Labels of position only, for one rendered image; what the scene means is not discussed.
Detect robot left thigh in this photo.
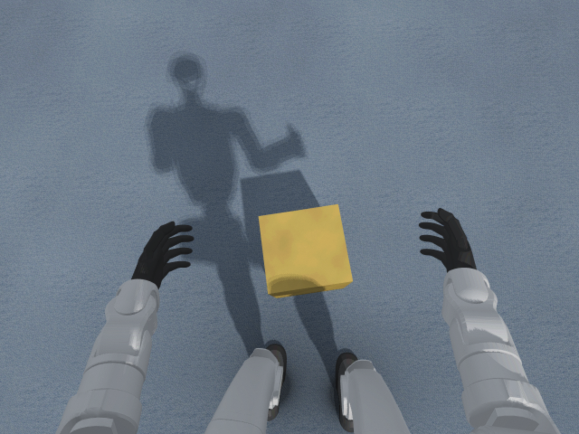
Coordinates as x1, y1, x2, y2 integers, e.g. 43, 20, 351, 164
204, 356, 283, 434

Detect robot right thigh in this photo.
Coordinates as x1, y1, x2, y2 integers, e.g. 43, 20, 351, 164
340, 369, 411, 434

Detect right robot forearm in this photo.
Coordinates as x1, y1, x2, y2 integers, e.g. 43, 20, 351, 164
441, 268, 561, 434

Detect robot right hand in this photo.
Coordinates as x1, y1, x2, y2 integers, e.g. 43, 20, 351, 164
419, 208, 477, 272

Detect robot left hand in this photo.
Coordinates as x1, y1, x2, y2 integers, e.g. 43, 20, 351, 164
131, 222, 194, 289

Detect carton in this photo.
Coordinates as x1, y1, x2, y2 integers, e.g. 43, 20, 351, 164
259, 204, 353, 298

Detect left robot forearm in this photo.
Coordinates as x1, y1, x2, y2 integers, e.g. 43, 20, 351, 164
55, 279, 160, 434

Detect robot thigh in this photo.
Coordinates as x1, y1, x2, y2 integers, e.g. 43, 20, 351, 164
204, 356, 283, 434
340, 369, 411, 434

